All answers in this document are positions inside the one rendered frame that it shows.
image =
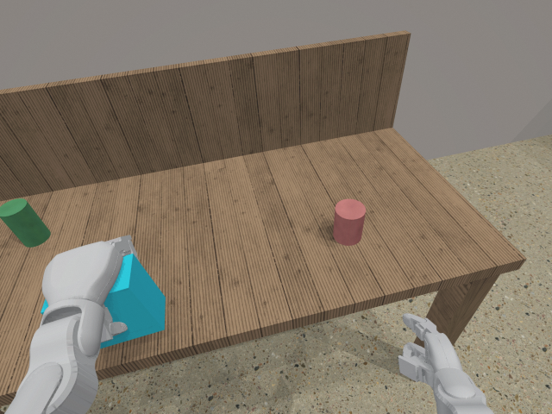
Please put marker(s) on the robot left hand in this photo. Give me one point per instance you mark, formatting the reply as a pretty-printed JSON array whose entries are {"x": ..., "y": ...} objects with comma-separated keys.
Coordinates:
[{"x": 88, "y": 272}]

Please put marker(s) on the right robot forearm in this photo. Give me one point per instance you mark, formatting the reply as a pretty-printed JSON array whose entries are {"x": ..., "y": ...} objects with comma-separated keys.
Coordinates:
[{"x": 456, "y": 393}]

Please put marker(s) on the left robot forearm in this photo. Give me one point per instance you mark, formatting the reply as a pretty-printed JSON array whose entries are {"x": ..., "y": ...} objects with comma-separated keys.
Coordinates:
[{"x": 61, "y": 377}]

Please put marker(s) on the sponge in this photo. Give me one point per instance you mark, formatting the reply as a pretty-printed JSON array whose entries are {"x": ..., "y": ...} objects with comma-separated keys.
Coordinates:
[{"x": 134, "y": 300}]

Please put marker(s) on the table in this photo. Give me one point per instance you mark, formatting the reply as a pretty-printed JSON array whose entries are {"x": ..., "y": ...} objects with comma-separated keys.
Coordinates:
[{"x": 226, "y": 173}]

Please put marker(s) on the robot right hand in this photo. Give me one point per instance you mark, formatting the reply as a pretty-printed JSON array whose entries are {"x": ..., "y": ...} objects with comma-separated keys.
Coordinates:
[{"x": 420, "y": 364}]

